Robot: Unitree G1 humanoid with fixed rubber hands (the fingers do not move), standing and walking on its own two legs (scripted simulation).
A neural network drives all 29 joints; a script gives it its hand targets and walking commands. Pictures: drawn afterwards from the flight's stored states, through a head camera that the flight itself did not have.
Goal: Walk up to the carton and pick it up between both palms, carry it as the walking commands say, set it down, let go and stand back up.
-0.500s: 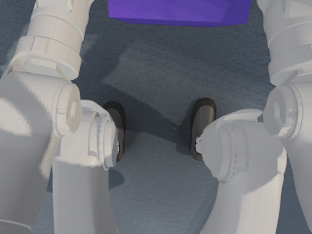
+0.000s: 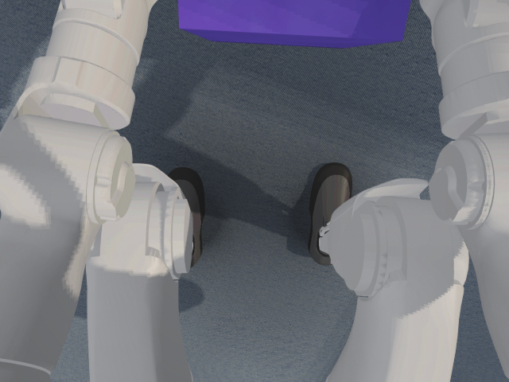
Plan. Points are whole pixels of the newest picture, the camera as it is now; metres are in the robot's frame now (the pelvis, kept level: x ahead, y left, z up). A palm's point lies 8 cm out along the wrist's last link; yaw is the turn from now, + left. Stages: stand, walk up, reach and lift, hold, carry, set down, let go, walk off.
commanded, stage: reach and lift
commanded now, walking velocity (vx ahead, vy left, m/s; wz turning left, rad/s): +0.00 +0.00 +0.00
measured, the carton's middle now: out of the picture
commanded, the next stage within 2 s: none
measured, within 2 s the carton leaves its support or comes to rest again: leaves its support in 0.12 s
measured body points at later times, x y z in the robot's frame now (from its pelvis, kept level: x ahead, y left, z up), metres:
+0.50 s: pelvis -0.02 +0.00 +0.02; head +0.36 -0.03 +0.26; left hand +0.58 +0.11 -0.13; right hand +0.56 -0.19 -0.15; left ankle +0.11 +0.14 -0.33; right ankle +0.12 -0.13 -0.33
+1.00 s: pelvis -0.03 +0.00 +0.05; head +0.33 -0.03 +0.31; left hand +0.57 +0.12 -0.06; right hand +0.56 -0.18 -0.08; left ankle +0.11 +0.14 -0.33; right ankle +0.12 -0.14 -0.33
